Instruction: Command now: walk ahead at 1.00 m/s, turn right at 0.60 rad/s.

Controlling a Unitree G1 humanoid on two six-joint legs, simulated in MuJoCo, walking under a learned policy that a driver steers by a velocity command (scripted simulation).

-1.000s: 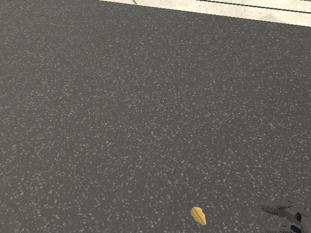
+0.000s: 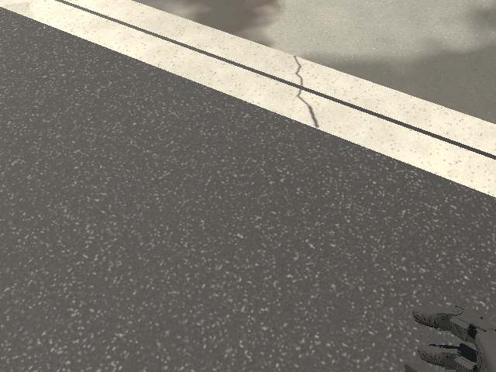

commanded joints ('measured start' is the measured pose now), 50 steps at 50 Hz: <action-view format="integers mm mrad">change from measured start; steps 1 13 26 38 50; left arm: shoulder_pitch -134 -376 -203 -9 -380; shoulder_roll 96 54 190 85 82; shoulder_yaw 13 18 72 40 4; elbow -169 -266 -257 -113 -255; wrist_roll -58 2 33 9 43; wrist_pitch -34 62 -21 2 -83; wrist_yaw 14 -51 -48 18 -18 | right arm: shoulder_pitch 419 181 113 -247 360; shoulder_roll -194 -171 -133 -55 -98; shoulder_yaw -77 -92 -52 -48 -77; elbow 82 157 20 -109 81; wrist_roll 2 -5 3 25 -6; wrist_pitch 2 -22 -61 -51 -28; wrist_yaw -8 -50 -38 2 10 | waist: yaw -234 -56 -133 71 -98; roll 202 -13 58 -86 -55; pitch -197 112 -19 82 -47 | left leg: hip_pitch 823 440 -80 16 589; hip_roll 341 183 11 -30 65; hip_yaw -667 233 -179 -3 -576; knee -479 -669 551 -287 -531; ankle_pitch -520 190 -92 438 -87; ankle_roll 157 98 47 2 313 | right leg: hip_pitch -798 -600 -119 -29 -596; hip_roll -7 -100 -74 -24 37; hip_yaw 17 -135 581 178 67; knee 542 -47 -726 -738 261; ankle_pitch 104 566 -56 438 160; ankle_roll -34 -65 -318 -199 -69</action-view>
